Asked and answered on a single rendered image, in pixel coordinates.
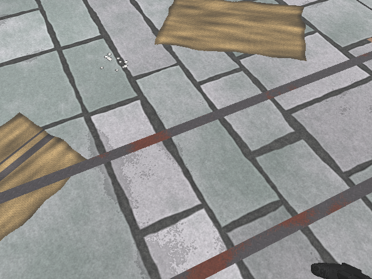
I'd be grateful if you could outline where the right robot hand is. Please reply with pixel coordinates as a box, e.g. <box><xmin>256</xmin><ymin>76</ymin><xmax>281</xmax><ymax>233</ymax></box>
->
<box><xmin>311</xmin><ymin>263</ymin><xmax>372</xmax><ymax>279</ymax></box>

